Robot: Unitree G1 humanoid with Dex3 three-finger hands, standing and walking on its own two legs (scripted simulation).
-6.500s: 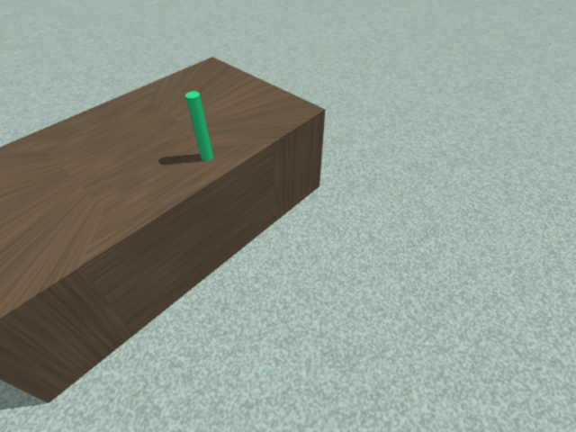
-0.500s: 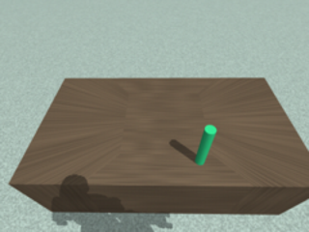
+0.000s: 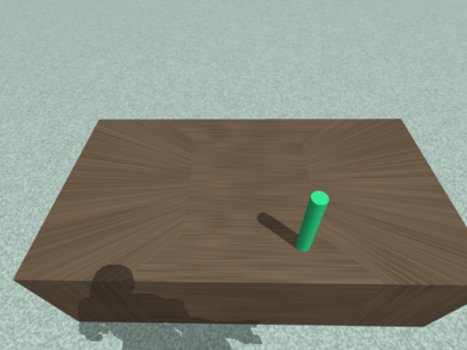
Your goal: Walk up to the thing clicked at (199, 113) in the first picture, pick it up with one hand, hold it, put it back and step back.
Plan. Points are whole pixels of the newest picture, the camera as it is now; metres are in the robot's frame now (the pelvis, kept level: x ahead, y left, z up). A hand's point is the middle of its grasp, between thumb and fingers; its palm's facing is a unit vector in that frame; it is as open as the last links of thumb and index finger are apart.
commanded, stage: stand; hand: right
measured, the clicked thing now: (310, 224) +0.48 -0.18 -0.21
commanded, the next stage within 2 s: go down in 0.40 s
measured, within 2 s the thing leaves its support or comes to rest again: neither
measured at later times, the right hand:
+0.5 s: hand out of the picture +0.07 -0.25 -0.16, palm faces -0.02 +0.94 -0.34, open 7.4 cm
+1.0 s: hand out of the picture +0.14 -0.26 -0.15, palm faces +0.04 +0.94 -0.33, open 15.8 cm
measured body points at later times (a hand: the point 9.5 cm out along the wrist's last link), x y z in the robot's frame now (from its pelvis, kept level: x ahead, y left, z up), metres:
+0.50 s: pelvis +0.00 +0.00 +0.00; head +0.00 +0.00 +0.45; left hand +0.08 +0.30 -0.13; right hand +0.07 -0.30 -0.13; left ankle -0.02 +0.12 -0.75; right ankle -0.01 -0.12 -0.75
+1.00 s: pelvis -0.01 +0.00 -0.02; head +0.03 +0.01 +0.42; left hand +0.12 +0.29 -0.12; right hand +0.14 -0.31 -0.13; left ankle -0.02 +0.12 -0.75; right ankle -0.01 -0.12 -0.75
